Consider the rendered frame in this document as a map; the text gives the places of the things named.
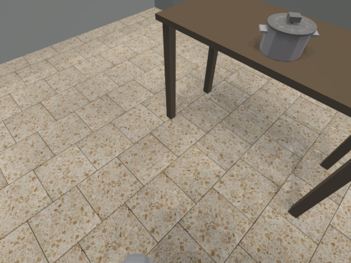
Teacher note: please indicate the lid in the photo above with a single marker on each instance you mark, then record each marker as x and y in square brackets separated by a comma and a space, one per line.
[278, 23]

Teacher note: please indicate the knob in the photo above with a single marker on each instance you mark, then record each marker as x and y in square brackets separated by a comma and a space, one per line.
[294, 17]

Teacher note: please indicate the pot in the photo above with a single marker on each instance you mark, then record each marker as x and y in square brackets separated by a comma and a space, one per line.
[282, 47]

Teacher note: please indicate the table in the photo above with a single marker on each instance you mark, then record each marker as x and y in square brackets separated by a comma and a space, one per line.
[322, 72]

